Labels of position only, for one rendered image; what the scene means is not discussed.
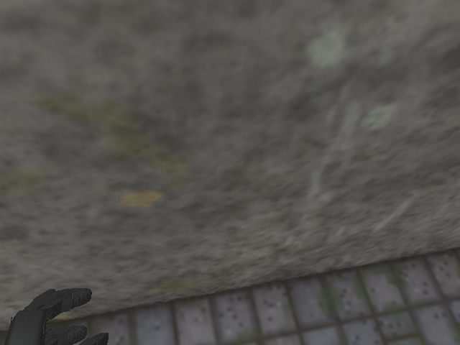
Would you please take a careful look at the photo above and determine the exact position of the robot left hand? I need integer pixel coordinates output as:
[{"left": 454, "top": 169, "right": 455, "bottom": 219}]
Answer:
[{"left": 4, "top": 288, "right": 109, "bottom": 345}]

